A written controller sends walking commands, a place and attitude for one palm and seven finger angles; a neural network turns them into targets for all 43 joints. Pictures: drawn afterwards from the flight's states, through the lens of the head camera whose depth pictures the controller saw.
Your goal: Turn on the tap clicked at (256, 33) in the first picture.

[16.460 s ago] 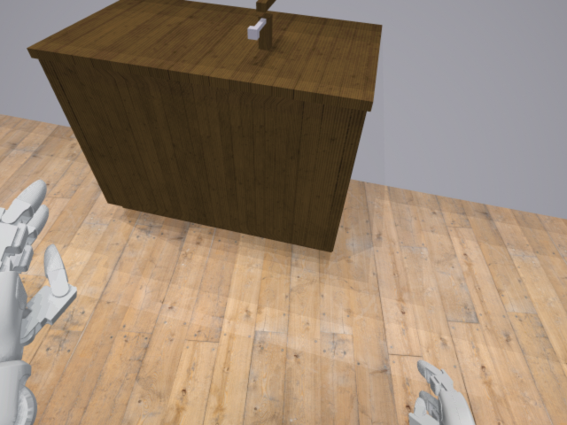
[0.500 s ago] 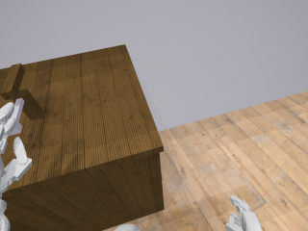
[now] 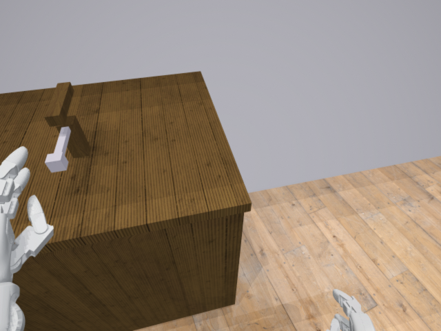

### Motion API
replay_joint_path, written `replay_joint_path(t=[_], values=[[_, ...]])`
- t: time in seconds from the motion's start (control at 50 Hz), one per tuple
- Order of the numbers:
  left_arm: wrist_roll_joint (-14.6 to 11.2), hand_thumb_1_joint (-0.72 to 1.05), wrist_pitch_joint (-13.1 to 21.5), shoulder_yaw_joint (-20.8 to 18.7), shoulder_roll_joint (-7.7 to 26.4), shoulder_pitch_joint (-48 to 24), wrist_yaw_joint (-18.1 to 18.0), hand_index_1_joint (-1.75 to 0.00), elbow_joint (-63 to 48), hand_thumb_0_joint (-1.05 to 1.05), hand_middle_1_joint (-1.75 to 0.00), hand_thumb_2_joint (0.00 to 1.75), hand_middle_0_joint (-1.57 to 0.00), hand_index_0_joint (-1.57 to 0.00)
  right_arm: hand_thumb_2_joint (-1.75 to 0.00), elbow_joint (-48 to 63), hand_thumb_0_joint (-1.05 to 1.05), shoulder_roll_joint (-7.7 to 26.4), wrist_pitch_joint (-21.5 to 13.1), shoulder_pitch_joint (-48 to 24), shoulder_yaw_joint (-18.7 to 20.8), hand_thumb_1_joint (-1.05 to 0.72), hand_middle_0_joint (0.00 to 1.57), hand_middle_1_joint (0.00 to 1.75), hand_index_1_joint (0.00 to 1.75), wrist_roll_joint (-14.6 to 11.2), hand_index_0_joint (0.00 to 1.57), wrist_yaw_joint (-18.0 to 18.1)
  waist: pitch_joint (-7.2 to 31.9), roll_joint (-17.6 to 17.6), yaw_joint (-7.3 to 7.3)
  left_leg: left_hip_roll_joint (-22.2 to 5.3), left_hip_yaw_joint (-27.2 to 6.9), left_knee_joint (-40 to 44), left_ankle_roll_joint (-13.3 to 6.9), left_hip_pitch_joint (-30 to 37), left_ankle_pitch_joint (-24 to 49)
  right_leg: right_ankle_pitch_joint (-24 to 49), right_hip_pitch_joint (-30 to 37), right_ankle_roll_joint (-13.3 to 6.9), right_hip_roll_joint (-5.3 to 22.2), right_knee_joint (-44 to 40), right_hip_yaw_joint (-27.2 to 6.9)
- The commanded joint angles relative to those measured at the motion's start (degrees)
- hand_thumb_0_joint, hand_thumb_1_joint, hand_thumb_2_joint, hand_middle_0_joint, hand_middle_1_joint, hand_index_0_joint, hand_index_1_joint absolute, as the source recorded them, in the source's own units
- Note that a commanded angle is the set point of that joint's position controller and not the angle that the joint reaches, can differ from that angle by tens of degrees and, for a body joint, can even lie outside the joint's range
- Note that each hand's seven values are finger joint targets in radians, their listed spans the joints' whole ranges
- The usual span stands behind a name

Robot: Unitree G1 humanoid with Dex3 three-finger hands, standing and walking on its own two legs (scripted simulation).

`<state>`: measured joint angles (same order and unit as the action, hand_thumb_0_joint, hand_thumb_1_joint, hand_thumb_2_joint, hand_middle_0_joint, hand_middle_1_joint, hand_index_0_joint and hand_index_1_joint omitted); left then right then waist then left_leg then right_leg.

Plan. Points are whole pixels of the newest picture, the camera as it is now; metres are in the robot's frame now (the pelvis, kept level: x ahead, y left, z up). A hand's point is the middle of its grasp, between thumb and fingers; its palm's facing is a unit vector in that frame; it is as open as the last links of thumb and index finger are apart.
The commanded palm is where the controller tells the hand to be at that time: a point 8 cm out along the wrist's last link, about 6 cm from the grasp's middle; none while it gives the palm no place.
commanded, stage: come to a stop and stand still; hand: left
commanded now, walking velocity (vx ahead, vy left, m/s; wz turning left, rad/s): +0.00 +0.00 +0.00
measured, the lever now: (57, 162) +0.38 +0.36 +0.11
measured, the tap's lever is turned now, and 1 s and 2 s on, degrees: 0 0 0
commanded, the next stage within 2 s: look again from close up in 0.30 s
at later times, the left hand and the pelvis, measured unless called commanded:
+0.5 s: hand (22, 189) +0.25 +0.30 +0.19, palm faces +0.53 -0.75 -0.40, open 7.4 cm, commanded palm +0.16 +0.29 +0.18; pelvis +0.00 +0.00 +0.00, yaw +1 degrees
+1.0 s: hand (55, 181) +0.28 +0.28 +0.17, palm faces +0.37 -0.86 -0.34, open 7.4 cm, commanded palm +0.21 +0.32 +0.18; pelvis +0.05 +0.04 +0.00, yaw +0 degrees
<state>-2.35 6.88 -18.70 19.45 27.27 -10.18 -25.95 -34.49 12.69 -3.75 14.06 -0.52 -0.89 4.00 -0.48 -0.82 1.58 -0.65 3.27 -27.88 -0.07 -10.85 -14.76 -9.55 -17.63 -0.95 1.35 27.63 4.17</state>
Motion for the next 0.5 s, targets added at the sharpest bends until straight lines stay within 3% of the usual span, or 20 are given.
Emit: replay_joint_path(t=[0.0,0.02,0.08,0.12,0.2,0.26,0.3,0.36,0.38,0.4,0.42,0.44,0.46,0.48], values=[[1.3,0.90,4.2,-4.3,9.5,-12.1,-0.9,-0.30,-14.4,0.00,-0.30,0.90,-0.20,-0.20,-0.90,9.2,0.00,6.4,-4.2,-6.7,1.2,-0.90,0.20,0.30,0.30,0.1,0.20,0.5,0.2,-8.1,-0.37,-7.8,-10.6,17.9,-2.7,-15.0,-18.4,-5.9,10.3,1.8,-0.7,1.2,-3.2],[1.4,0.90,4.3,-5.4,10.9,-12.7,-1.0,-0.30,-14.5,0.00,-0.30,0.90,-0.20,-0.20,-0.90,8.9,0.00,6.1,-4.3,-7.1,1.2,-0.90,0.20,0.30,0.30,0.3,0.20,0.8,0.1,-8.9,-0.39,-8.1,-10.3,18.2,-2.6,-15.5,-17.7,-3.9,11.1,2.0,-0.6,2.1,-3.1],[1.5,0.90,4.4,-5.2,9.4,-9.0,-0.4,-0.30,-12.5,0.00,-0.30,0.90,-0.20,-0.20,-0.90,8.7,0.00,5.5,-4.7,-6.4,1.3,-0.90,0.20,0.30,0.30,0.6,0.20,0.1,1.1,-7.7,-0.40,-7.4,-8.8,15.9,-2.2,-15.1,-14.1,-1.4,12.4,1.7,-0.9,0.7,-3.3],[1.3,0.90,4.6,-7.0,10.4,-7.0,-0.1,-0.30,-11.6,0.00,-0.30,0.90,-0.20,-0.20,-0.90,8.4,0.00,5.5,-4.8,-6.3,1.3,-0.90,0.20,0.30,0.30,0.8,0.20,-0.3,1.6,-6.6,-0.22,-6.6,-7.9,15.6,-1.8,-16.8,-14.4,-1.4,14.6,1.6,-0.9,-0.3,-3.7],[0.9,0.90,4.6,-6.1,8.9,-6.0,0.3,-0.30,-9.5,0.00,-0.30,0.90,-0.20,-0.20,-0.90,8.0,0.00,5.1,-4.8,-5.7,1.1,-0.90,0.20,0.30,0.30,0.6,0.20,-0.6,0.6,0.2,-0.20,-4.2,-6.1,12.2,-1.0,-16.3,-15.0,-5.4,12.3,1.1,0.0,-5.5,-7.0],[0.6,0.90,4.5,-5.4,8.7,-7.9,0.4,-0.30,-9.4,0.00,-0.30,0.90,-0.20,-0.20,-0.90,7.3,0.00,5.1,-5.0,-5.8,1.1,-0.90,0.20,0.30,0.30,0.8,0.20,-0.5,0.9,2.5,-0.55,-2.6,-4.9,9.7,-0.3,-11.5,-10.9,-8.6,8.1,0.5,0.9,-9.8,-9.4],[0.6,0.90,4.4,-5.2,8.8,-8.9,0.3,-0.30,-10.0,0.00,-0.30,0.90,-0.20,-0.20,-0.90,7.1,0.00,5.3,-5.1,-5.9,1.2,-0.90,0.20,0.30,0.30,0.8,0.20,-0.3,2.3,2.2,-0.57,-1.8,-4.4,8.8,-0.2,-8.9,-7.9,-8.7,7.6,0.4,1.4,-11.2,-9.9],[0.5,0.90,4.4,-5.3,9.3,-9.5,0.0,-0.30,-12.1,0.00,-0.30,0.90,-0.20,-0.20,-0.90,7.3,0.00,5.3,-5.3,-6.5,1.2,-0.90,0.20,0.30,0.30,0.9,0.20,0.0,4.3,-1.0,-0.41,-1.9,-4.3,9.7,-0.1,-7.1,-5.1,-5.6,9.3,0.4,1.1,-10.1,-8.8],[10.1,0.90,11.0,-38.5,57.1,-70.2,0.7,-0.30,-24.2,0.00,-0.30,0.90,-0.20,-0.20,-0.90,6.8,0.00,6.1,-8.1,2.0,1.3,-0.90,0.20,0.30,0.30,3.3,0.20,-0.5,-5.7,8.9,-1.03,-5.0,-3.5,0.4,-2.3,-13.9,5.0,-1.3,1.5,2.5,2.7,-8.3,-9.8],[3.6,0.90,9.4,-16.0,21.3,-35.8,4.1,-0.30,9.5,0.00,-0.30,0.90,-0.20,-0.20,-0.90,2.9,0.00,0.1,-8.0,-3.7,0.5,-0.90,0.20,0.30,0.30,0.7,0.20,-1.1,11.1,7.4,-0.50,-1.9,-3.6,1.2,-2.7,-2.9,2.6,-3.8,4.6,-1.2,5.8,-7.3,-10.1],[-0.5,0.90,8.2,-11.7,14.5,-22.4,3.8,-0.30,3.5,0.00,-0.30,0.90,-0.20,-0.20,-0.90,6.3,0.00,2.8,-7.4,-7.3,1.9,-0.90,0.20,0.30,0.30,-1.1,0.20,-1.9,8.2,-2.4,1.33,-1.7,-1.5,6.0,-1.4,-0.4,1.6,-1.8,7.6,-1.8,2.3,-6.4,-10.1],[0.0,0.90,8.7,-8.4,12.1,-23.3,4.0,-0.30,1.8,0.00,-0.30,0.90,-0.20,-0.20,-0.90,8.7,0.00,4.8,-8.3,-5.4,2.7,-0.90,0.20,0.30,0.30,-0.4,0.20,-2.0,10.2,-5.9,0.94,-1.5,-0.3,5.3,-0.9,-1.2,-1.7,-3.5,9.5,-1.9,3.4,-5.9,-12.7],[-0.1,0.90,10.1,-7.0,12.2,-20.0,4.6,-0.30,-1.1,0.00,-0.30,0.90,-0.20,-0.20,-0.90,8.4,0.00,5.3,-8.5,-4.5,3.0,-0.90,0.20,0.30,0.30,-0.2,0.20,-2.4,10.2,-8.1,1.29,-1.0,-1.0,5.4,-1.4,-2.1,-3.6,-4.6,10.0,-1.3,4.1,-6.4,-13.6],[-0.6,0.90,10.7,-5.0,9.6,-14.1,5.0,-0.30,-4.0,0.00,-0.30,0.90,-0.20,-0.20,-0.90,8.7,0.00,5.2,-8.6,-4.8,2.9,-0.90,0.20,0.30,0.30,-0.4,0.20,-3.4,8.8,-8.7,1.52,-1.0,-0.9,6.1,-1.7,-2.8,-5.0,-6.3,10.6,-0.5,3.9,-7.4,-13.7]])
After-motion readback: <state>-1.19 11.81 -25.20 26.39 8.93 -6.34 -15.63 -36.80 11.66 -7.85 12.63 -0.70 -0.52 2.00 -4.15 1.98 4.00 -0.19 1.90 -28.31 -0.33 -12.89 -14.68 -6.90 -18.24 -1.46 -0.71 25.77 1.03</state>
